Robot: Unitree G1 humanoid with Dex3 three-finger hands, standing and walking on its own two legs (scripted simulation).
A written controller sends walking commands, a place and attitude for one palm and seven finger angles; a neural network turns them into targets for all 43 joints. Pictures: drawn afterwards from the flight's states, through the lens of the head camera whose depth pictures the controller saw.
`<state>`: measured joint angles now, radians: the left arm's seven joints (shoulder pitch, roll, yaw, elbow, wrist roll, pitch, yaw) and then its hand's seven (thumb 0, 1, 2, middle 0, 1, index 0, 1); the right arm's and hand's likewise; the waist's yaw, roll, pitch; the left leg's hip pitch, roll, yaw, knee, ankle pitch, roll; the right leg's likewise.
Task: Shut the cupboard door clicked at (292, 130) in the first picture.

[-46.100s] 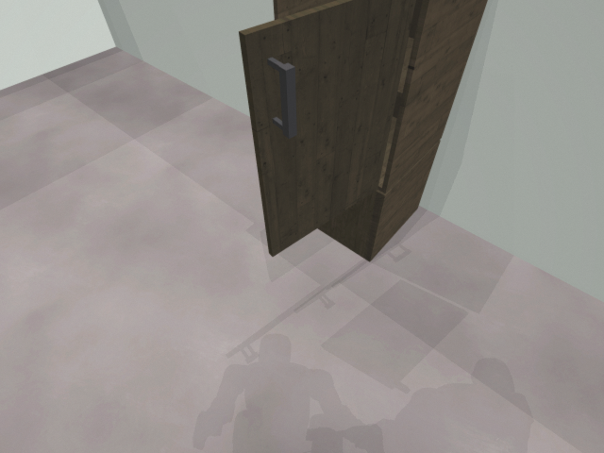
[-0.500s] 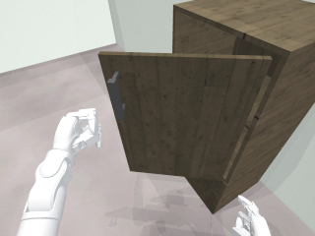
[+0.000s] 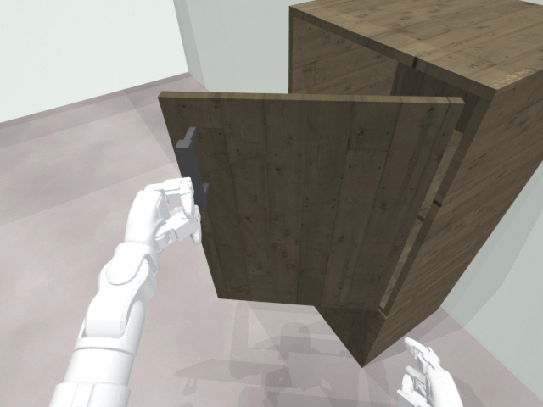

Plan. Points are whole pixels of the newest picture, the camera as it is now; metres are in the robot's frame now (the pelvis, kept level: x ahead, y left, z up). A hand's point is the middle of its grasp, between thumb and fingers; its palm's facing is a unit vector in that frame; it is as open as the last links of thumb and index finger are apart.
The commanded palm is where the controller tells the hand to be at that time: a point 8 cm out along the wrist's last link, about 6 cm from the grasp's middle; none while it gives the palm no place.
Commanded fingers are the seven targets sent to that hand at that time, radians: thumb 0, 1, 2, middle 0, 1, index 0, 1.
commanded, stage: bring the fist close to the handle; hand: left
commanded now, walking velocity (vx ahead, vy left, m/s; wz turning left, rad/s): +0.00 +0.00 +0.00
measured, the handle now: (196, 170) +0.44 +0.15 +0.14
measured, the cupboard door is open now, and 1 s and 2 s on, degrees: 52 45 35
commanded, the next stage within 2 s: push the door shut along its arc in 0.26 s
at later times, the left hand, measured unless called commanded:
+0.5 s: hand (196, 212) +0.34 +0.13 +0.15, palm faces -0.04 -1.00 -0.04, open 3.1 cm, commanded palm +0.32 +0.18 +0.14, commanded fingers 0.00 0.90 0.90 -1.30 -1.50 -1.30 -1.50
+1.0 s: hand (206, 184) +0.40 +0.13 +0.14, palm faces -0.17 -0.99 -0.04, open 3.3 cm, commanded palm +0.39 +0.17 +0.14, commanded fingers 0.00 0.90 0.90 -1.30 -1.50 -1.30 -1.50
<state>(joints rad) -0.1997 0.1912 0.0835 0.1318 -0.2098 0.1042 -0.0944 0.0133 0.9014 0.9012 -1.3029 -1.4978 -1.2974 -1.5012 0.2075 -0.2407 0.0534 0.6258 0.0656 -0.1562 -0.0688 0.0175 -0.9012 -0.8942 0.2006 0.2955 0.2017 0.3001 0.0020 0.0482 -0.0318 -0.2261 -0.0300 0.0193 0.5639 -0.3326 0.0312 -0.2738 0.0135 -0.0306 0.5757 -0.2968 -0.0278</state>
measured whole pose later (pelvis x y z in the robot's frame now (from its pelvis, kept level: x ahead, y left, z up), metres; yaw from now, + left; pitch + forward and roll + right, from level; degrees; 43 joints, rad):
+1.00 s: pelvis -0.01 +0.00 +0.00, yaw +1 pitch +2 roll +0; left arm -0.61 0.30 0.13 0.69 -0.22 -0.06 -0.25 0.01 0.96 0.97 -1.30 -1.50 -1.30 -1.50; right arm 0.28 -0.28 0.04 0.67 0.07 -0.11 -0.08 0.02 -0.90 -0.89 0.20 0.30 0.20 0.30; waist -0.05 0.04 -0.02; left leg -0.30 -0.03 0.01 0.58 -0.32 0.03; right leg -0.35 0.01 -0.04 0.59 -0.29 -0.04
